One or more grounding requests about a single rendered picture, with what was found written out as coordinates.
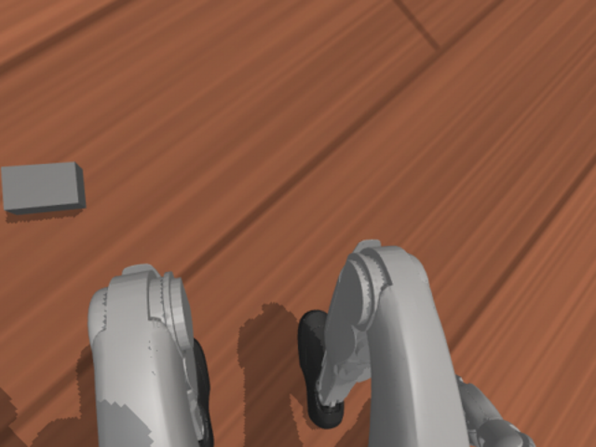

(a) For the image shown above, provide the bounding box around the left robot foot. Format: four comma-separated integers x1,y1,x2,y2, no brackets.
193,338,214,447

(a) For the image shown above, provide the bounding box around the right robot arm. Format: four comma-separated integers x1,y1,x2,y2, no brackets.
476,419,535,447

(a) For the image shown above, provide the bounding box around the right robot foot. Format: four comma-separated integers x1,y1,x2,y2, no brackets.
298,310,344,429

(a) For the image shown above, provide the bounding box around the small box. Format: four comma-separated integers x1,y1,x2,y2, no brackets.
1,162,87,215

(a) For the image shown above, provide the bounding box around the right robot hand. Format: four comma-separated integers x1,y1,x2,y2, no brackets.
455,375,503,447

